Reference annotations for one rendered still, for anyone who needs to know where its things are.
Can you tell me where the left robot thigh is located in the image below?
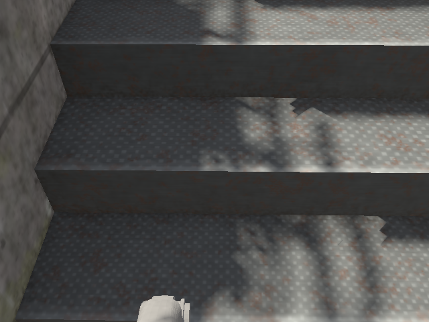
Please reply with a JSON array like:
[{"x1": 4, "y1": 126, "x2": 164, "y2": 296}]
[{"x1": 137, "y1": 296, "x2": 190, "y2": 322}]

